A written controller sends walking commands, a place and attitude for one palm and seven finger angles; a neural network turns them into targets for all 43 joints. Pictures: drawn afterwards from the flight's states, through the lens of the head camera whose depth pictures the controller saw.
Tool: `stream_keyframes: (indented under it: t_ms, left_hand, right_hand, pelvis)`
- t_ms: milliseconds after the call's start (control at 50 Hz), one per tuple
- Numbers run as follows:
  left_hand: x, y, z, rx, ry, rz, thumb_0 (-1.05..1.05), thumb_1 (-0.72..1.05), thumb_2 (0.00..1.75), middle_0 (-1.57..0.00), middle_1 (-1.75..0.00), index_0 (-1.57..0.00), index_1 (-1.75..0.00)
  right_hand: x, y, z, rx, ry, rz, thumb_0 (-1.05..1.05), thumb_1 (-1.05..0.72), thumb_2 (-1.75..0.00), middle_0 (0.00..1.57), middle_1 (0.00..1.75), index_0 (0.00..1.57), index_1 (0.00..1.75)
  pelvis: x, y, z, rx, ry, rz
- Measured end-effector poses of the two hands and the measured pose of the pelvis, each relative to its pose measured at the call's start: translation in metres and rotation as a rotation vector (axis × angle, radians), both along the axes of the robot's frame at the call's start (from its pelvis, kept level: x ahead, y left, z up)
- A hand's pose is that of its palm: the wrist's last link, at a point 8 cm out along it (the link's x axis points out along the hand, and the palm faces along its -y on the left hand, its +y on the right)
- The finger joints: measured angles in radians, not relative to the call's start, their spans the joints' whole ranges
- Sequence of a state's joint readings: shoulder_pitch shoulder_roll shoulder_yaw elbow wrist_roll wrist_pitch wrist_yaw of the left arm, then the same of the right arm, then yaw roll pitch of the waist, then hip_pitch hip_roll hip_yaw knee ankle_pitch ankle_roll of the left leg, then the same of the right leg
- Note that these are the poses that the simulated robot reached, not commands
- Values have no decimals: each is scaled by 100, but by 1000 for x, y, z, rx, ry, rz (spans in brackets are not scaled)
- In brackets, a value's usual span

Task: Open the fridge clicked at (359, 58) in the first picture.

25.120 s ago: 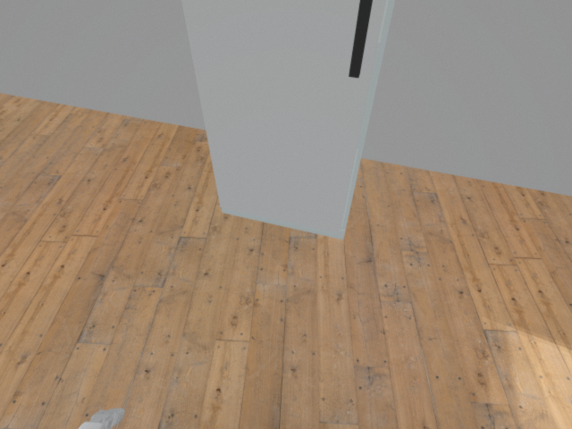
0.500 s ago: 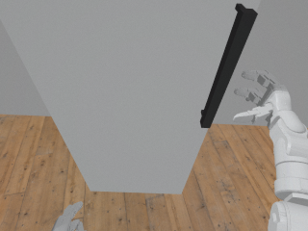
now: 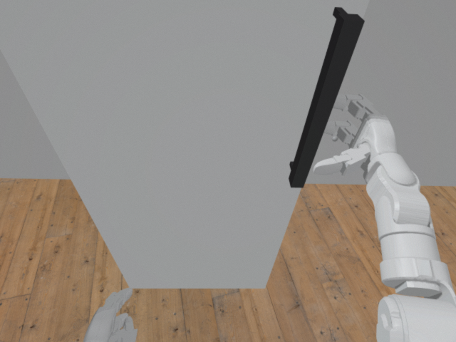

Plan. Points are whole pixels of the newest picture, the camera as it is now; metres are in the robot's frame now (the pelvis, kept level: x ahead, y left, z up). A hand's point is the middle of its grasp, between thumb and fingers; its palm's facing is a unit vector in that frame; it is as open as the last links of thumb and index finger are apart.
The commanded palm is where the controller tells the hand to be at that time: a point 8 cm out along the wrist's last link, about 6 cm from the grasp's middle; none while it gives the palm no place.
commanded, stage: feel for the door with the fingertips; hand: right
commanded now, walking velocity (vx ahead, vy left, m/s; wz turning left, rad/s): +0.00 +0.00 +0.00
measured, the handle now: (313, 113) +0.46 -0.11 +0.21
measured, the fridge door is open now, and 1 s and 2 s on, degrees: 0 0 0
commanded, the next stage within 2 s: slide the fingers in behind the handle in 0.60 s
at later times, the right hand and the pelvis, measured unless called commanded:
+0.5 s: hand (337, 134) +0.41 -0.15 +0.19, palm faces -0.04 +1.00 +0.00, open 14.0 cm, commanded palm +0.40 -0.20 +0.19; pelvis +0.00 +0.01 +0.00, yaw +1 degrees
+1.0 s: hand (333, 133) +0.42 -0.14 +0.20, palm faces -0.05 +1.00 +0.01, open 13.9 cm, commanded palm +0.39 -0.20 +0.19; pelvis -0.01 +0.00 +0.00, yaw +1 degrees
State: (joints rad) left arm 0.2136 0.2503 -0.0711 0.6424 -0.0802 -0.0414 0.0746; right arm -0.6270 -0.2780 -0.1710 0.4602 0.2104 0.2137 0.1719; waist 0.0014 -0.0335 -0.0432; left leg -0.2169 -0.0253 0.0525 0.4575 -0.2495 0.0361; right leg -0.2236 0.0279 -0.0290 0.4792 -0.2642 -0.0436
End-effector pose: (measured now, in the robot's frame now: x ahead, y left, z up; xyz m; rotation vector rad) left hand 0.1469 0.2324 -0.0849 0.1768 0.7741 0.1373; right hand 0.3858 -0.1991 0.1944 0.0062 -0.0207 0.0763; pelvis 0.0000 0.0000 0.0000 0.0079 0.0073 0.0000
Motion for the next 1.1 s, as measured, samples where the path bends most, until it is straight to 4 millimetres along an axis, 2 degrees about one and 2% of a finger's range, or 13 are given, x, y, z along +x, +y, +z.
stream_keyframes:
  t_ms: [160,340,500,700,800,900,1100]
  left_hand:
    - [-14,3,-6,-19,36,33,1,91,90,-20,-30,-20,-30]
    - [-34,19,-10,11,91,63,1,91,90,-20,-30,-20,-30]
    - [-36,29,-10,28,87,73,1,91,90,-20,-30,-20,-30]
    - [-35,23,-8,22,69,52,1,91,90,-20,-30,-20,-30]
    - [-39,18,-11,11,71,46,1,91,90,-20,-30,-20,-30]
    - [-44,14,-13,-1,76,48,1,91,90,-20,-30,-20,-30]
    - [-50,14,-12,-3,79,61,1,91,90,-20,-30,-20,-30]
  right_hand:
    - [9,4,-8,-1,54,-42,-1,50,-30,30,120,31,120]
    - [10,-11,-3,-15,25,-68,-1,50,-30,30,120,31,120]
    - [10,-7,0,-3,22,-36,-1,50,-30,30,120,31,120]
    - [13,-8,0,-1,26,-47,-1,50,-30,34,123,34,123]
    - [13,-7,1,-11,21,-51,-1,50,-30,34,123,35,123]
    - [11,2,1,-5,3,-22,-1,50,-30,32,122,33,122]
    - [10,3,-1,-9,2,-31,-1,50,-30,32,122,32,121]
  pelvis:
    - [1,3,1,-5,3,17]
    - [2,9,2,-3,-2,15]
    - [0,9,1,-3,3,10]
    - [-6,9,1,-2,8,3]
    - [-9,7,0,-2,11,3]
    - [-9,5,0,-2,8,7]
    - [-9,3,1,-2,4,17]
